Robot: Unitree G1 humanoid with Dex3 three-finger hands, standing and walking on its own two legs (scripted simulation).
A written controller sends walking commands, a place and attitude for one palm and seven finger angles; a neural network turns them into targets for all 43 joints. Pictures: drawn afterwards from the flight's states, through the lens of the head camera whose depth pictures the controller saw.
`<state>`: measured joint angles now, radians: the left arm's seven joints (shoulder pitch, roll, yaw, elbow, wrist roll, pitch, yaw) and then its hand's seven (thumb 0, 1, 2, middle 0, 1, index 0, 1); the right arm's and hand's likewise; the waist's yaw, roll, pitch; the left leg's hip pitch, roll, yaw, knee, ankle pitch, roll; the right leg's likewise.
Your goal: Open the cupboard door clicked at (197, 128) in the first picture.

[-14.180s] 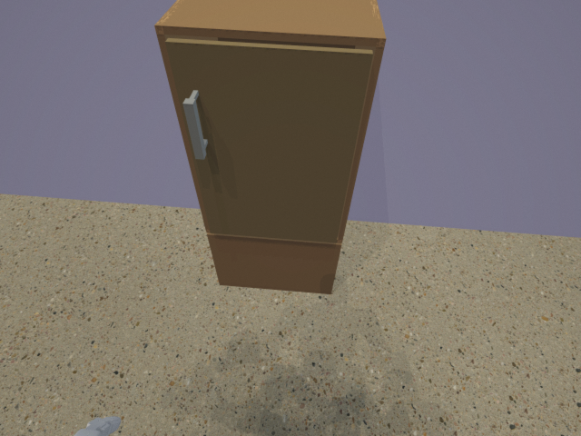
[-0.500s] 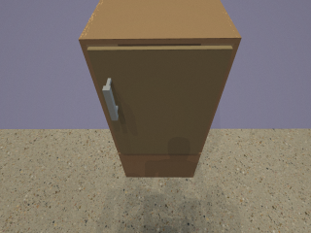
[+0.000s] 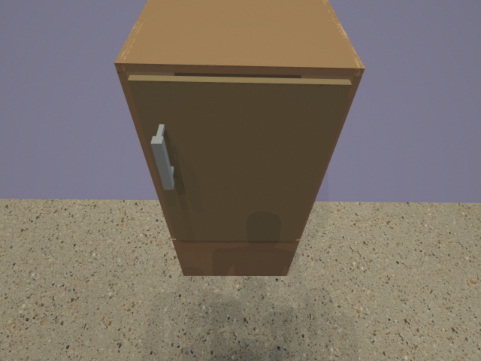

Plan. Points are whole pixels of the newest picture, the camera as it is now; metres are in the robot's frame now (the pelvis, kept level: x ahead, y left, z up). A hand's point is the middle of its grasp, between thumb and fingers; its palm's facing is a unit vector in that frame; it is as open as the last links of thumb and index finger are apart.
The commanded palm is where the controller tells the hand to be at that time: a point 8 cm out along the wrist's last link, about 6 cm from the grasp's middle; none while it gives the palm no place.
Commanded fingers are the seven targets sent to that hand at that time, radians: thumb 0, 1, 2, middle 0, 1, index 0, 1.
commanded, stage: look again from close up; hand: left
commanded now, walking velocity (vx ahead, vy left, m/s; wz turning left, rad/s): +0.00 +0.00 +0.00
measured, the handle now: (165, 158) +0.50 +0.19 +0.02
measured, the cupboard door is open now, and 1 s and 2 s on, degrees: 0 0 0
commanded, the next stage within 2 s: raise the hand with hooked fingers in 0.36 s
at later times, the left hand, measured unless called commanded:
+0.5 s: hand out of the picture +0.00 +0.15 -0.17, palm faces +0.06 -0.98 -0.19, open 7.4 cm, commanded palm +0.08 +0.20 -0.07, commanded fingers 0.00 0.83 0.87 -0.20 -0.34 -0.20 -0.34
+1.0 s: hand out of the picture +0.10 +0.17 -0.04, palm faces +0.21 -0.98 -0.05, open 9.3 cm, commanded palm +0.11 +0.22 -0.03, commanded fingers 0.00 0.25 0.62 -0.25 -0.72 -0.25 -0.72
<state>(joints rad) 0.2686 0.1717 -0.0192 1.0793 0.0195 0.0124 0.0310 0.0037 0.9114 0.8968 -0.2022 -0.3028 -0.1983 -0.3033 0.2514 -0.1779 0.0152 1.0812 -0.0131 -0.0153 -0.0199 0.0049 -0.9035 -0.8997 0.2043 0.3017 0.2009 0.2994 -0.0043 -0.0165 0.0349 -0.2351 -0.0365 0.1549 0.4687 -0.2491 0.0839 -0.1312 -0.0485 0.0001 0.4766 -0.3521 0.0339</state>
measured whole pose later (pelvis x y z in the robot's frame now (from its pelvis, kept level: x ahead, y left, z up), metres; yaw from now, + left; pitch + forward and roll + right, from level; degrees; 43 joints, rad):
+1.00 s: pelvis -0.06 -0.07 -0.08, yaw +5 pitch +11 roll -2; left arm 0.42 0.23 0.27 0.15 -0.32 -0.56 -0.34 0.02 0.47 0.71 -0.24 -0.58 -0.23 -0.58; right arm 0.17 -0.29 -0.05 0.55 0.02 -0.23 -0.06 0.01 -0.90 -0.90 0.20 0.30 0.20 0.30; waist 0.04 -0.02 -0.12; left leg -0.90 0.06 -0.01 1.12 -0.41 -0.01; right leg -0.73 0.03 -0.15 1.12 -0.58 -0.08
